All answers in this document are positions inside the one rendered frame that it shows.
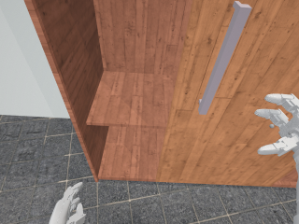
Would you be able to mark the handle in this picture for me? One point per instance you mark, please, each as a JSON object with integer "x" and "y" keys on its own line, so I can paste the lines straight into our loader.
{"x": 230, "y": 40}

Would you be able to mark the left robot hand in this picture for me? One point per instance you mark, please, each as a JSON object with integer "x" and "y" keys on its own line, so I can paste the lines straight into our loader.
{"x": 64, "y": 208}

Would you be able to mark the wardrobe door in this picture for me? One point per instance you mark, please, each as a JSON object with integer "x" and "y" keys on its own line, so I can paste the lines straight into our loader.
{"x": 290, "y": 177}
{"x": 221, "y": 147}

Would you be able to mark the right robot hand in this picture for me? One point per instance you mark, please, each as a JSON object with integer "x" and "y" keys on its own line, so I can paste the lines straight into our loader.
{"x": 287, "y": 142}

